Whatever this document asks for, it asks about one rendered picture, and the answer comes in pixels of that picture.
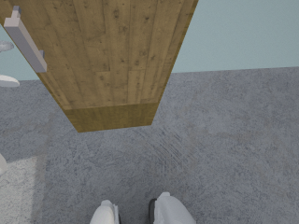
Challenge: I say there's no right robot shin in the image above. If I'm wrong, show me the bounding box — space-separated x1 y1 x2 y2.
153 191 170 224

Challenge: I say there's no left robot hand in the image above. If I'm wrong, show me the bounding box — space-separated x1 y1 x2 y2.
0 26 20 88

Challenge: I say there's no cupboard door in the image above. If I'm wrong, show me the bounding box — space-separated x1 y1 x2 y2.
0 0 194 110

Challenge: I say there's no handle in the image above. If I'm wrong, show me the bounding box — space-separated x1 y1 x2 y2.
4 6 48 73

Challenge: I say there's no robot left thigh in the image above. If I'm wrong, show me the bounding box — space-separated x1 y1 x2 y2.
90 203 120 224

